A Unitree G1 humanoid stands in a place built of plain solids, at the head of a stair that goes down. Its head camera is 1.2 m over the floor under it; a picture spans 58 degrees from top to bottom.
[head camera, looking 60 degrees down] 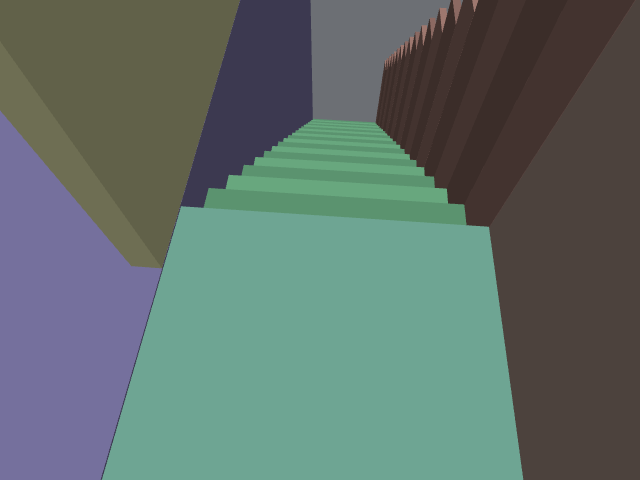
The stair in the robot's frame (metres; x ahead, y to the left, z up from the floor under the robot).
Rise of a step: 0.21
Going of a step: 0.23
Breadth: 1.02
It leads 5 degrees to the right of straight ahead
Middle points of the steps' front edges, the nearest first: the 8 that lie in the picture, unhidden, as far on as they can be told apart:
0.78 -0.04 0.00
1.02 -0.06 -0.21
1.25 -0.08 -0.41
1.48 -0.10 -0.62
1.72 -0.12 -0.83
1.95 -0.13 -1.04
2.18 -0.15 -1.24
2.42 -0.17 -1.45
